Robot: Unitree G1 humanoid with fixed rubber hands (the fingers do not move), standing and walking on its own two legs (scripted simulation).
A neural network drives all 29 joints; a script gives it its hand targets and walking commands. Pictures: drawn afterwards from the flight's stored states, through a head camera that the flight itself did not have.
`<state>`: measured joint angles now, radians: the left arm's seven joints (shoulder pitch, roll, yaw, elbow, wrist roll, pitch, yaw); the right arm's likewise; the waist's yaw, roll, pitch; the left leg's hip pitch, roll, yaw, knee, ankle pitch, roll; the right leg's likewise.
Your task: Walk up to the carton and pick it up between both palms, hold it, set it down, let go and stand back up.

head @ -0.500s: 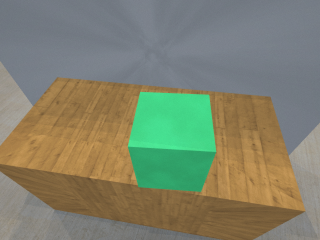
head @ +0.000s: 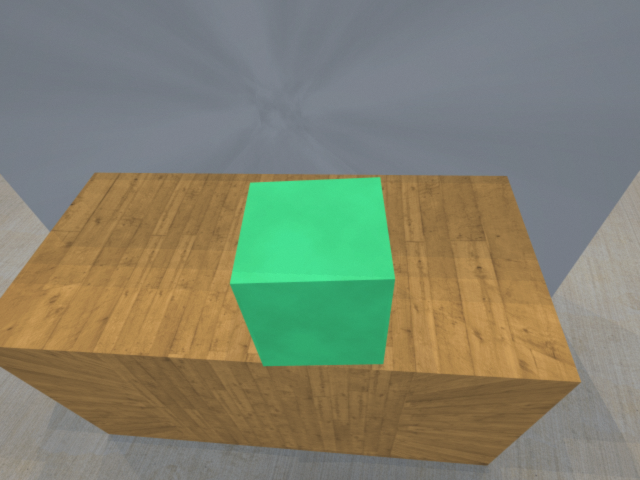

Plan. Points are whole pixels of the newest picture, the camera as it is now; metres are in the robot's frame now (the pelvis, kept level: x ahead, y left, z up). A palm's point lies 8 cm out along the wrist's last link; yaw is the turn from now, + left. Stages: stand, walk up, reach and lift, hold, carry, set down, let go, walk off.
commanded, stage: walk up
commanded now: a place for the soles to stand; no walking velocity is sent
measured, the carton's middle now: (318, 276) +0.45 +0.04 -0.05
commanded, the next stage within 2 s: none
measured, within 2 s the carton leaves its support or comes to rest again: neither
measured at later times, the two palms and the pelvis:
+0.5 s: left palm out of the picture +0.05 +0.26 -0.14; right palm out of the picture +0.01 -0.22 -0.13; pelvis +0.02 +0.02 +0.00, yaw -1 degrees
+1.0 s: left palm out of the picture +0.06 +0.26 -0.14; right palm out of the picture +0.05 -0.24 -0.13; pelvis +0.02 +0.01 +0.00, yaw -3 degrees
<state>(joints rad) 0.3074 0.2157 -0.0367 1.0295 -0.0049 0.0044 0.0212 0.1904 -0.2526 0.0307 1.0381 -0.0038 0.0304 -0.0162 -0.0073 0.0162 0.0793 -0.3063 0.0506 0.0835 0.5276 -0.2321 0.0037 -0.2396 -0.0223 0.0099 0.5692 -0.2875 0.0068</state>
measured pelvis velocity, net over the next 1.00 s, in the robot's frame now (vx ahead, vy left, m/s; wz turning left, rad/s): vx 0.02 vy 0.01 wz -0.06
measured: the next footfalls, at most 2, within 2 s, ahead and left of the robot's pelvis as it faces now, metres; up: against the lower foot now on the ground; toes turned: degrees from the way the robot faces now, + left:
right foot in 1.40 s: +0.00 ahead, -0.07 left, +0.00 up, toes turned -8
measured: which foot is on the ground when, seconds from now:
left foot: down 0.00-1.00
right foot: down 0.00-1.00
